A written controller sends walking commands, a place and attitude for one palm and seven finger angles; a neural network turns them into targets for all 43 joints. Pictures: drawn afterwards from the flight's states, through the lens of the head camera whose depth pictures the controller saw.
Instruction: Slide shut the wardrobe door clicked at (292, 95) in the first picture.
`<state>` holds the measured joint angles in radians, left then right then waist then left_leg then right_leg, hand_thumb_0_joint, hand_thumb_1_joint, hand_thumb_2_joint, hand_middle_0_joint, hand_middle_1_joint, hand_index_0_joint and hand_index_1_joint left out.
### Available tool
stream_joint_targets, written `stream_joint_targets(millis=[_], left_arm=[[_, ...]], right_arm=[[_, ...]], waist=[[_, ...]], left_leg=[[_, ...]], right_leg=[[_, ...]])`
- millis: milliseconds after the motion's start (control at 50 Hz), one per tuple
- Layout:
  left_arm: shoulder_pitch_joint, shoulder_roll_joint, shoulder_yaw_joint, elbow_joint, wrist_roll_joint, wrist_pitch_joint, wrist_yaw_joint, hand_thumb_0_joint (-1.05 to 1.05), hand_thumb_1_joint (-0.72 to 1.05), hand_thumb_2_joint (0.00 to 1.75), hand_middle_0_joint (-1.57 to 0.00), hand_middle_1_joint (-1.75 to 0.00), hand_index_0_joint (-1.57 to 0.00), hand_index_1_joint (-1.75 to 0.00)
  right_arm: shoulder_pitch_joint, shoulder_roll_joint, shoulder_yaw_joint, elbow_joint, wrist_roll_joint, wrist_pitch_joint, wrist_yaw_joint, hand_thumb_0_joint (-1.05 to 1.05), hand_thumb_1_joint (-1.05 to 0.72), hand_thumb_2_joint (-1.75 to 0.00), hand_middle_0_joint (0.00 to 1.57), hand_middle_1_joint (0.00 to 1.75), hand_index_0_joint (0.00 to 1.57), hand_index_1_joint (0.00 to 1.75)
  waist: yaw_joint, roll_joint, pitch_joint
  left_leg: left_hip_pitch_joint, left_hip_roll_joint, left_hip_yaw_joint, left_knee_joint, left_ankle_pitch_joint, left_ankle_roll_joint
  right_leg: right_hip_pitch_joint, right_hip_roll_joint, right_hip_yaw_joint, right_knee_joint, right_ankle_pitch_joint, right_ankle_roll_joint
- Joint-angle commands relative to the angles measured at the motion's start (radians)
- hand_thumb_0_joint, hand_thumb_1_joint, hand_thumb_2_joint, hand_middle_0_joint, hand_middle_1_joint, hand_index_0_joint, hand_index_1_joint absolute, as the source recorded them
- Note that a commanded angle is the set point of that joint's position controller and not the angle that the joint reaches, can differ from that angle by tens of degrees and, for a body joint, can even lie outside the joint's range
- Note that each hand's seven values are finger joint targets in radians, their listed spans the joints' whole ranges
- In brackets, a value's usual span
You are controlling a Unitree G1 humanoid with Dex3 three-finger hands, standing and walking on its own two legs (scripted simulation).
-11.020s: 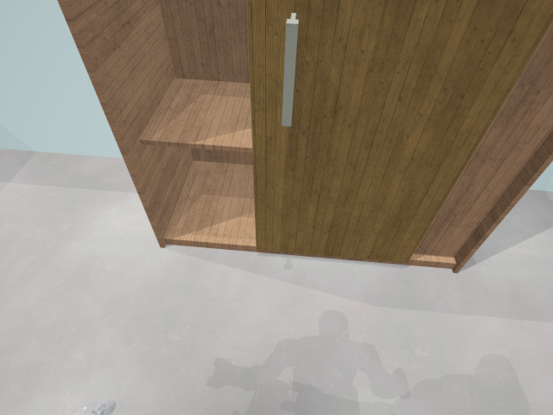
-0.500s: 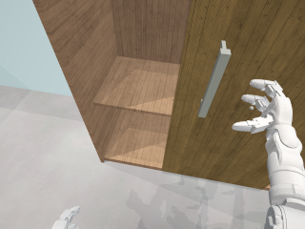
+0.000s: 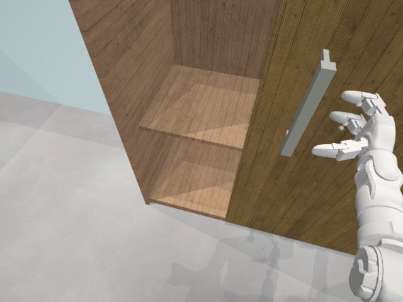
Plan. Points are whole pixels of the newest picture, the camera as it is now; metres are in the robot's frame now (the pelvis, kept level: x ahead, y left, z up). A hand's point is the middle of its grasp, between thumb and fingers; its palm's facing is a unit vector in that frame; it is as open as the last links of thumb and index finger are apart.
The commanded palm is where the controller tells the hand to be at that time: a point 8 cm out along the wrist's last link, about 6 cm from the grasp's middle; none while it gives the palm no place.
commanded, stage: move the hooked fingers beside the handle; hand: right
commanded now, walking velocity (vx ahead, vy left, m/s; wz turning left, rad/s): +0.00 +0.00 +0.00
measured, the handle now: (303, 109) +0.51 -0.14 +0.11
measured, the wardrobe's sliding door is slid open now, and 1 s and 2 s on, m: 0.41 0.41 0.41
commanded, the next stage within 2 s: feel for the door with the fingertips in 0.62 s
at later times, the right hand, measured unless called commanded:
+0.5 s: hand (343, 134) +0.44 -0.20 +0.12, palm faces +0.14 +0.99 +0.00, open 13.9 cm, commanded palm +0.41 -0.25 +0.12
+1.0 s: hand (327, 130) +0.45 -0.17 +0.12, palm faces +0.12 +0.99 +0.00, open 14.0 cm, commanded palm +0.41 -0.22 +0.12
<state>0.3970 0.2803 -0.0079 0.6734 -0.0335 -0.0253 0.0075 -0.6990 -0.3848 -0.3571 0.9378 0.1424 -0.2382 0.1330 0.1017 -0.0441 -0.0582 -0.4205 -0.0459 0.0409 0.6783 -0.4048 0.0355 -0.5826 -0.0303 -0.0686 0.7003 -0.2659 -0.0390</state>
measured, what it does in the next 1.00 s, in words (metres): stands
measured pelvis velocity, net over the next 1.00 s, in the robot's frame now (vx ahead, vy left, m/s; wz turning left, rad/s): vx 0.00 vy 0.00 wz -0.02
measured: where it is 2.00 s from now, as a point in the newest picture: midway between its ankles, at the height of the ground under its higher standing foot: outside the picture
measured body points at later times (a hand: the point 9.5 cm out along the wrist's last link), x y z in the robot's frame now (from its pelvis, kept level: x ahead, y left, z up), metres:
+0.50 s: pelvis +0.00 +0.00 +0.00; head +0.04 +0.01 +0.45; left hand +0.09 +0.26 -0.11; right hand +0.43 -0.25 +0.13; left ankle -0.04 +0.10 -0.72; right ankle +0.05 -0.10 -0.72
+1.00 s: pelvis +0.00 +0.00 +0.00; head +0.04 +0.00 +0.45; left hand +0.06 +0.26 -0.12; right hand +0.43 -0.22 +0.12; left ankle -0.04 +0.10 -0.72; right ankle +0.05 -0.10 -0.72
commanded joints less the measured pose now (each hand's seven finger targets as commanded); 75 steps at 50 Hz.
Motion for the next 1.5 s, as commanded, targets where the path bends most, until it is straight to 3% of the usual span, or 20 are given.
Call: stream_joint_targets(millis=[0,140,160,240,280,340,480,520,620,680,740,760,800,920,1040,1180,1240,1280,1340,1480], left_arm=[[0.007,0.148,0.048,-0.132,-0.006,-0.027,0.008,0.0,0.9,0.9,-0.2,-0.3,-0.2,-0.3],[-0.004,0.14,0.051,-0.107,-0.01,-0.036,0.019,0.0,0.9,0.9,-0.2,-0.3,-0.2,-0.3],[-0.005,0.136,0.049,-0.099,-0.009,-0.038,0.019,0.0,0.9,0.9,-0.2,-0.3,-0.2,-0.3],[-0.009,0.14,0.049,-0.093,-0.012,-0.044,0.016,0.0,0.9,0.9,-0.2,-0.3,-0.2,-0.3],[-0.009,0.144,0.046,-0.097,-0.011,-0.042,0.015,0.0,0.9,0.9,-0.2,-0.3,-0.2,-0.3],[-0.02,0.138,0.041,-0.121,-0.008,-0.037,0.014,0.0,0.9,0.9,-0.2,-0.3,-0.2,-0.3],[-0.029,0.138,0.035,-0.134,-0.012,-0.026,0.02,0.0,0.9,0.9,-0.2,-0.3,-0.2,-0.3],[-0.027,0.135,0.037,-0.13,-0.013,-0.029,0.02,0.0,0.9,0.9,-0.2,-0.3,-0.2,-0.3],[-0.019,0.138,0.046,-0.115,-0.014,-0.037,0.015,0.0,0.9,0.9,-0.2,-0.3,-0.2,-0.3],[-0.014,0.144,0.044,-0.109,-0.012,-0.032,0.017,0.0,0.9,0.9,-0.2,-0.3,-0.2,-0.3],[-0.017,0.137,0.047,-0.117,-0.01,-0.035,0.012,0.0,0.9,0.9,-0.2,-0.3,-0.2,-0.3],[-0.017,0.134,0.044,-0.113,-0.01,-0.035,0.01,0.0,0.9,0.9,-0.2,-0.3,-0.2,-0.3],[-0.012,0.138,0.046,-0.101,-0.009,-0.037,0.009,0.0,0.9,0.9,-0.2,-0.3,-0.2,-0.3],[-0.008,0.133,0.047,-0.103,-0.002,-0.037,0.003,0.0,0.9,0.9,-0.2,-0.3,-0.2,-0.3],[-0.012,0.125,0.05,-0.111,-0.002,-0.035,-0.006,0.0,0.9,0.9,-0.2,-0.3,-0.2,-0.3],[-0.005,0.127,0.045,-0.104,0.003,-0.026,0.001,0.0,0.9,0.9,-0.2,-0.3,-0.2,-0.3],[-0.006,0.12,0.043,-0.107,0.003,-0.027,0.001,0.0,0.9,0.9,-0.2,-0.3,-0.2,-0.3],[0.006,0.126,0.045,-0.099,0.003,-0.026,0.002,0.0,0.9,0.9,-0.2,-0.3,-0.2,-0.3],[0.011,0.126,0.044,-0.097,-0.001,-0.026,0.002,0.0,0.9,0.9,-0.2,-0.3,-0.2,-0.3],[0.032,0.131,0.046,-0.093,0.003,-0.019,-0.001,0.0,0.9,0.9,-0.2,-0.3,-0.2,-0.3]], right_arm=[[-0.336,-0.282,-0.062,-0.251,0.025,-0.052,-0.001,0.0,0.5,-0.3,0.3,1.2,0.3,1.2],[-0.444,-0.213,0.016,-0.334,0.028,-0.073,-0.001,0.0,0.5,-0.3,0.3,1.2,0.3,1.2],[-0.47,-0.17,0.053,-0.325,0.028,-0.071,-0.002,0.0,0.5,-0.3,0.3,1.2,0.3,1.2],[-0.441,-0.152,0.057,-0.257,0.029,-0.047,-0.014,0.0,0.5,-0.3,0.3,1.2,0.3,1.2],[-0.426,-0.196,0.015,-0.229,0.029,-0.04,-0.022,0.0,0.5,-0.3,0.3,1.2,0.3,1.2],[-0.395,-0.219,-0.004,-0.256,0.021,-0.045,-0.023,0.0,0.5,-0.3,0.3,1.2,0.3,1.2],[-0.415,-0.245,-0.011,-0.252,0.027,-0.059,-0.004,0.0,0.5,-0.3,0.3,1.2,0.3,1.2],[-0.446,-0.212,0.018,-0.259,0.025,-0.061,0.002,0.0,0.5,-0.3,0.3,1.2,0.3,1.2],[-0.446,-0.15,0.058,-0.276,0.04,-0.059,-0.002,0.0,0.5,-0.3,0.3,1.2,0.3,1.2],[-0.426,-0.199,0.019,-0.238,0.032,-0.049,-0.013,0.0,0.5,-0.3,0.3,1.2,0.3,1.2],[-0.432,-0.174,0.036,-0.289,0.024,-0.058,-0.026,0.0,0.5,-0.3,0.3,1.2,0.3,1.2],[-0.449,-0.135,0.072,-0.294,0.024,-0.061,-0.029,0.0,0.5,-0.3,0.3,1.2,0.3,1.2],[-0.472,-0.147,0.054,-0.264,0.026,-0.062,-0.047,0.0,0.5,-0.3,0.3,1.2,0.3,1.2],[-0.482,-0.148,0.048,-0.267,0.002,-0.071,-0.087,0.0,0.5,-0.3,0.3,1.2,0.3,1.2],[-0.463,-0.086,0.081,-0.277,-0.001,-0.063,-0.111,0.0,0.5,-0.3,0.3,1.2,0.3,1.2],[-0.49,-0.161,0.024,-0.245,-0.016,-0.065,-0.132,0.0,0.5,-0.3,0.3,1.2,0.3,1.2],[-0.521,-0.13,0.057,-0.244,-0.019,-0.075,-0.117,0.0,0.5,-0.3,0.3,1.2,0.3,1.2],[-0.524,-0.155,0.036,-0.217,-0.015,-0.079,-0.111,0.0,0.5,-0.3,0.3,1.2,0.3,1.2],[-0.543,-0.115,0.068,-0.174,-0.008,-0.073,-0.094,0.0,0.5,-0.3,0.3,1.2,0.3,1.2],[-0.559,-0.174,0.027,-0.145,-0.009,-0.084,-0.077,0.0,0.5,-0.3,0.3,1.2,0.3,1.2]], waist=[[-0.037,0.024,-0.318],[0.001,-0.065,-0.34],[0.016,-0.032,-0.326],[0.008,-0.008,-0.308],[-0.006,0.027,-0.305],[-0.026,0.002,-0.333],[-0.018,0.005,-0.318],[-0.009,-0.036,-0.315],[0.001,-0.022,-0.34],[-0.007,0.026,-0.309],[-0.013,-0.036,-0.341],[-0.001,-0.016,-0.333],[0.003,0.011,-0.306],[-0.006,-0.011,-0.334],[-0.004,0.004,-0.329],[-0.007,0.03,-0.316],[-0.003,-0.022,-0.327],[0.003,0.017,-0.337],[0.017,0.019,-0.318],[0.01,0.024,-0.347]], left_leg=[[-0.007,-0.002,-0.031,-0.106,0.406,-0.025],[-0.095,-0.006,-0.021,-0.11,0.332,-0.019],[-0.101,-0.007,-0.019,-0.113,0.337,-0.019],[-0.118,-0.003,-0.012,-0.112,0.308,-0.019],[-0.085,0.0,-0.019,-0.11,0.324,-0.02],[-0.048,0.005,-0.024,-0.098,0.37,-0.019],[-0.034,0.005,-0.036,-0.099,0.376,-0.022],[-0.077,0.003,-0.03,-0.101,0.348,-0.019],[-0.105,-0.004,-0.016,-0.103,0.319,-0.017],[-0.078,0.001,-0.022,-0.105,0.334,-0.021],[-0.097,-0.001,-0.017,-0.1,0.311,-0.016],[-0.1,-0.004,-0.013,-0.099,0.314,-0.015],[-0.118,-0.005,-0.013,-0.104,0.287,-0.019],[-0.11,-0.005,-0.014,-0.088,0.294,-0.017],[-0.113,-0.008,-0.013,-0.087,0.307,-0.018],[-0.073,-0.003,-0.033,-0.088,0.337,-0.024],[-0.091,-0.002,-0.032,-0.085,0.333,-0.021],[-0.082,-0.004,-0.035,-0.086,0.348,-0.023],[-0.112,-0.004,-0.032,-0.091,0.324,-0.026],[-0.084,-0.004,-0.039,-0.077,0.383,-0.027]], right_leg=[[0.329,0.024,0.076,-0.045,0.229,-0.021],[0.437,0.014,0.101,-0.036,0.222,-0.012],[0.435,0.014,0.103,-0.032,0.223,-0.017],[0.416,0.016,0.111,-0.037,0.193,-0.013],[0.376,0.022,0.102,-0.038,0.188,-0.017],[0.373,0.026,0.093,-0.034,0.222,-0.016],[0.345,0.027,0.086,-0.029,0.201,-0.018],[0.38,0.024,0.094,-0.026,0.199,-0.015],[0.42,0.019,0.111,-0.029,0.206,-0.01],[0.363,0.023,0.103,-0.033,0.194,-0.016],[0.41,0.02,0.109,-0.031,0.2,-0.01],[0.408,0.019,0.111,-0.029,0.207,-0.012],[0.39,0.017,0.115,-0.035,0.173,-0.011],[0.392,0.018,0.111,-0.031,0.182,-0.007],[0.389,0.017,0.104,-0.026,0.19,-0.007],[0.335,0.024,0.088,-0.02,0.178,-0.014],[0.359,0.026,0.088,-0.017,0.182,-0.01],[0.351,0.026,0.09,-0.01,0.186,-0.013],[0.347,0.025,0.091,-0.011,0.167,-0.014],[0.329,0.031,0.088,0.005,0.206,-0.019]])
